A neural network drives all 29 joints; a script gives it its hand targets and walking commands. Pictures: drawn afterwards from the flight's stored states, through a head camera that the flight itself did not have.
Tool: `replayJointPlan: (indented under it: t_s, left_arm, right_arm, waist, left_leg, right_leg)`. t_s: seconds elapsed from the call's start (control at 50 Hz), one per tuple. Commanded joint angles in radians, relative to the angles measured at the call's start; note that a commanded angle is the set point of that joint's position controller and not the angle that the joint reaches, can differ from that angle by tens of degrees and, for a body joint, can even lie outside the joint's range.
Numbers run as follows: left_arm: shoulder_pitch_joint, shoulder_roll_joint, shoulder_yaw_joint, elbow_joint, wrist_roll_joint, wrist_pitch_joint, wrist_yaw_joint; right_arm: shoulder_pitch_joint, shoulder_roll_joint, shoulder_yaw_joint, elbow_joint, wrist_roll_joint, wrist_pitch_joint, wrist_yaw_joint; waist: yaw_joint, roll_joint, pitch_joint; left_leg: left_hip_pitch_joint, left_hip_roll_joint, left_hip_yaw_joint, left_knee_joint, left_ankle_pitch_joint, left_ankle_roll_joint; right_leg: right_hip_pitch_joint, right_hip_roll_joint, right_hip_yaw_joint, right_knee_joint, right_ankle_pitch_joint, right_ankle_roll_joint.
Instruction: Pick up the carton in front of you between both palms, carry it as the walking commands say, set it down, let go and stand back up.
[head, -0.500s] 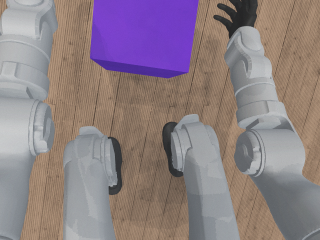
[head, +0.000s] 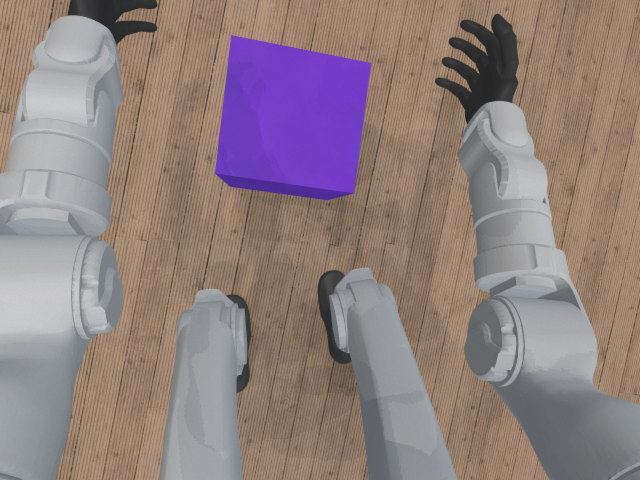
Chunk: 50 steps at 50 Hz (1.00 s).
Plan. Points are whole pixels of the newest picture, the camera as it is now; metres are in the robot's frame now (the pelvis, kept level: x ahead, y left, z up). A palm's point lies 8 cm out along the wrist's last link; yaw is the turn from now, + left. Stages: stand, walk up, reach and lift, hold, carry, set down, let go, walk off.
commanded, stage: set down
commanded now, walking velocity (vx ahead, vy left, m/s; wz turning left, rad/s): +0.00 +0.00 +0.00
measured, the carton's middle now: (289, 134) +0.52 -0.04 -0.41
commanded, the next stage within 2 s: let go in 0.26 s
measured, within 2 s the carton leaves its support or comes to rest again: neither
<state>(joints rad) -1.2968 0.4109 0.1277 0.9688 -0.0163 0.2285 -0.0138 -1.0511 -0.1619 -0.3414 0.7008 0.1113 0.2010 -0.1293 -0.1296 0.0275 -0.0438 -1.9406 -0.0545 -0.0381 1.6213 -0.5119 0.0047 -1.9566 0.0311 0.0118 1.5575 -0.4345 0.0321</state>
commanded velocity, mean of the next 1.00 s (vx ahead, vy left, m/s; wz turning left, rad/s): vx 0.00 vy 0.00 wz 0.00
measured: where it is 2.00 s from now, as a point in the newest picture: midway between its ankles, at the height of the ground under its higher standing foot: (287, 345)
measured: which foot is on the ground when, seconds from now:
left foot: down 0.00-1.00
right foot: down 0.00-1.00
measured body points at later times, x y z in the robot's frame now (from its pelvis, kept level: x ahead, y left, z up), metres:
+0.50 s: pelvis +0.03 -0.01 +0.13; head +0.32 +0.00 +0.48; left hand +0.53 +0.18 +0.01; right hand +0.46 -0.23 +0.01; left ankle +0.07 +0.11 -0.50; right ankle +0.10 -0.13 -0.50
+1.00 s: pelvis +0.10 -0.02 +0.22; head +0.22 +0.00 +0.66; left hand +0.36 +0.20 +0.12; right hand +0.31 -0.25 +0.14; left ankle +0.07 +0.11 -0.50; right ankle +0.10 -0.13 -0.50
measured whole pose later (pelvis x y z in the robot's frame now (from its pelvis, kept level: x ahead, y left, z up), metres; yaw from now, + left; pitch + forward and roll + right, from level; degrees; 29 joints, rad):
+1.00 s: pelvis +0.10 -0.02 +0.22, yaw +1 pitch +16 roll +0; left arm -0.06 0.18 0.13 0.57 0.04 0.00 0.00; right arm 0.09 -0.18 -0.05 0.45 0.03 0.01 0.07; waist -0.08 -0.03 -0.03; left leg -0.57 -0.02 -0.06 0.60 -0.31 -0.01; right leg -0.61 0.03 0.04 0.60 -0.27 -0.01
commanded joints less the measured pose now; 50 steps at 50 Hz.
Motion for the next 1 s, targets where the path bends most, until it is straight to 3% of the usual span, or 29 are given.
replayJointPlan:
  t_s: [0.0,0.22,0.28,0.38,0.48,0.58,0.66,0.86,0.98]
  left_arm:
    - [-0.268,0.095,0.030,-0.109,0.017,-0.020,-0.010]
    - [-0.201,0.063,0.080,-0.081,0.063,-0.044,-0.041]
    - [-0.155,0.042,0.104,-0.078,0.089,-0.055,-0.042]
    - [0.038,-0.030,0.143,-0.150,0.137,-0.065,-0.002]
    - [0.308,-0.132,0.138,-0.325,0.146,-0.083,0.068]
    - [0.490,-0.164,0.100,-0.466,0.120,-0.115,0.083]
    - [0.662,-0.163,0.079,-0.470,0.103,-0.148,0.068]
    - [1.079,-0.150,0.042,-0.453,0.071,-0.225,0.031]
    - [1.267,-0.136,0.005,-0.505,0.053,-0.251,0.013]
  right_arm:
    - [-0.171,-0.105,-0.019,-0.115,-0.017,-0.018,0.012]
    - [-0.106,-0.068,-0.056,-0.115,-0.078,-0.035,0.040]
    - [-0.076,-0.055,-0.058,-0.108,-0.103,-0.046,0.055]
    - [0.087,-0.067,-0.037,-0.134,-0.160,-0.068,0.104]
    - [0.306,-0.108,0.021,-0.200,-0.206,-0.089,0.175]
    - [0.475,-0.123,0.096,-0.242,-0.182,-0.111,0.214]
    - [0.636,-0.113,0.148,-0.234,-0.145,-0.136,0.227]
    - [1.009,-0.101,0.250,-0.303,-0.087,-0.200,0.204]
    - [1.176,-0.118,0.280,-0.368,-0.079,-0.214,0.193]
  waist:
    - [-0.030,0.137,-1.071]
    - [-0.032,0.117,-0.986]
    - [-0.018,0.110,-0.975]
    - [0.004,0.097,-1.065]
    - [0.011,0.057,-1.035]
    - [0.016,0.016,-0.839]
    - [0.028,-0.002,-0.705]
    - [0.060,-0.055,-0.476]
    - [0.077,-0.047,-0.320]
  left_leg:
    - [0.698,-0.036,0.041,-0.218,0.348,-0.020]
    - [0.828,-0.028,0.029,-0.448,0.386,-0.028]
    - [0.867,-0.026,0.025,-0.504,0.407,-0.032]
    - [1.038,-0.028,0.018,-0.584,0.554,-0.042]
    - [1.153,-0.027,0.012,-0.687,0.613,-0.046]
    - [1.118,-0.025,0.022,-0.803,0.465,-0.042]
    - [1.122,-0.019,0.033,-0.869,0.398,-0.035]
    - [1.286,-0.013,0.028,-1.010,0.415,-0.009]
    - [1.523,-0.003,0.017,-1.118,0.474,-0.009]
  right_leg:
    - [0.580,0.045,-0.114,-0.171,0.359,0.035]
    - [0.746,0.038,-0.101,-0.398,0.394,0.036]
    - [0.795,0.034,-0.095,-0.446,0.405,0.035]
    - [0.921,0.033,-0.096,-0.521,0.500,0.025]
    - [1.094,0.030,-0.078,-0.603,0.553,0.000]
    - [1.296,0.015,-0.034,-0.695,0.526,-0.016]
    - [1.433,-0.002,0.002,-0.765,0.528,-0.014]
    - [1.716,-0.020,0.044,-0.894,0.675,0.008]
    - [1.791,-0.009,0.034,-1.007,0.657,0.007]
